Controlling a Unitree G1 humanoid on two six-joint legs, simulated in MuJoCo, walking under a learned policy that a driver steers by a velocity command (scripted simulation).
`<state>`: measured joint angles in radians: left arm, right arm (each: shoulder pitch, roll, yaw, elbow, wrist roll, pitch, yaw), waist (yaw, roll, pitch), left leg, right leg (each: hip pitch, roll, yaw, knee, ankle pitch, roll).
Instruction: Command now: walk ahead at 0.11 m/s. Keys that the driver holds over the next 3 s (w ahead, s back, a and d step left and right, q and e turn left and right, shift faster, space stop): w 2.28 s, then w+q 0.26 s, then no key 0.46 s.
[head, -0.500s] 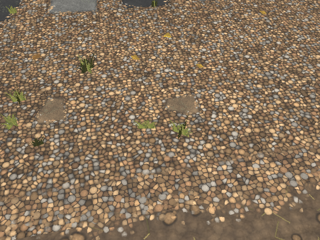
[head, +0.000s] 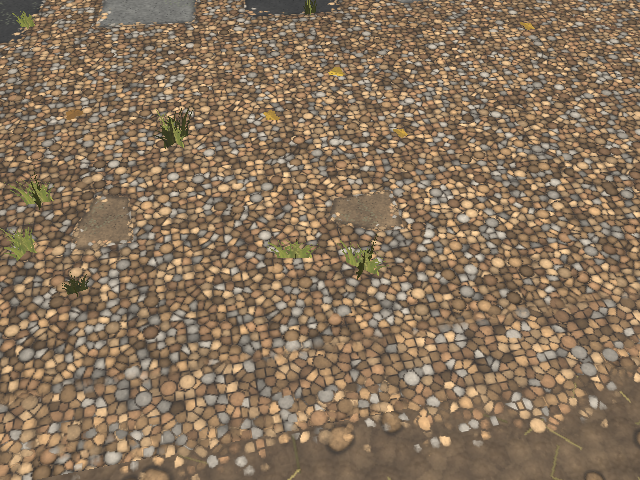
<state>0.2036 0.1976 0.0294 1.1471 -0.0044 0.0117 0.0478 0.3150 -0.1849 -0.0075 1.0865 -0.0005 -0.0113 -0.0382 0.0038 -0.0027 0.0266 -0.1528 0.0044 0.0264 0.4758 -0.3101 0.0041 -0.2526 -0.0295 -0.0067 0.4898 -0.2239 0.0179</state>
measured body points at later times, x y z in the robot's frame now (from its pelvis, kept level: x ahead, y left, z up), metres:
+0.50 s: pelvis +0.15 -0.04 +0.01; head +0.17 -0.05 +0.46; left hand +0.06 +0.19 -0.14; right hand +0.30 -0.29 -0.12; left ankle +0.27 +0.12 -0.67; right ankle +0.04 -0.13 -0.74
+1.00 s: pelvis +0.45 +0.02 +0.01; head +0.46 +0.02 +0.46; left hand +0.59 +0.28 -0.11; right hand +0.44 -0.24 -0.13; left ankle +0.43 +0.10 -0.74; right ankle +0.58 -0.17 -0.66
